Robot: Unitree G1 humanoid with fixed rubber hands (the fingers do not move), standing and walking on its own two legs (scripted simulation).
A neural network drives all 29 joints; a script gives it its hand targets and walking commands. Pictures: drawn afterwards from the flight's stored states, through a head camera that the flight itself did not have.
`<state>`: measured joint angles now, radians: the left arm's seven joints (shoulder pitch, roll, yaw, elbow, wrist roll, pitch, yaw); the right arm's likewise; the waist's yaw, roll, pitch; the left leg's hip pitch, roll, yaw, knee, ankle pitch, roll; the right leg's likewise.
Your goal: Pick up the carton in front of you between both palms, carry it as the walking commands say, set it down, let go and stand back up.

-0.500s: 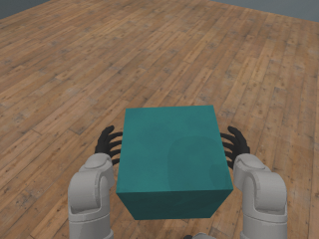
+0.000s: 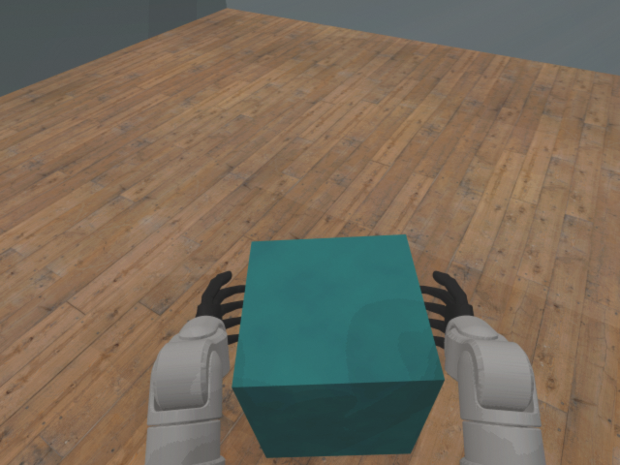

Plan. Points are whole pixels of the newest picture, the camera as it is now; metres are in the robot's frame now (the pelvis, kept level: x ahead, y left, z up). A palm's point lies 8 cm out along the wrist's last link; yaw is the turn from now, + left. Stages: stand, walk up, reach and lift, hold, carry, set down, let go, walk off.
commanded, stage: carry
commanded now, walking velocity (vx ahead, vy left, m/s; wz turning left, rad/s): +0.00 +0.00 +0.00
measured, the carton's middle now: (333, 350) +0.28 +0.00 -0.02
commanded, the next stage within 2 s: hold in 1.46 s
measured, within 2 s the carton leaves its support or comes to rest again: neither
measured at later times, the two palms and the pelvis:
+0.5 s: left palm (206, 345) +0.27 +0.17 +0.03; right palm (437, 347) +0.27 -0.13 +0.03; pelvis -0.03 +0.02 +0.00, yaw +0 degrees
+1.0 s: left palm (194, 366) +0.23 +0.17 +0.04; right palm (441, 369) +0.23 -0.13 +0.04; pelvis -0.06 +0.02 +0.00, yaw +0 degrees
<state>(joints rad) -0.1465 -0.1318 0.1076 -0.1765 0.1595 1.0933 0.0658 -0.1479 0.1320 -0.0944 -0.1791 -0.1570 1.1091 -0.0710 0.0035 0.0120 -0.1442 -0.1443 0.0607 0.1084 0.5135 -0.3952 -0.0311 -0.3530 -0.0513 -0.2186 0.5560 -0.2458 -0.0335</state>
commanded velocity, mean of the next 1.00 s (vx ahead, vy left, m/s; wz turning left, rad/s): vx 0.00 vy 0.00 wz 0.00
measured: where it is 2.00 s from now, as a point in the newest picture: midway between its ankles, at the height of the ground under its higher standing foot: outside the picture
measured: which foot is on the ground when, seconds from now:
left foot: down 0.00-1.00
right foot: down 0.00-1.00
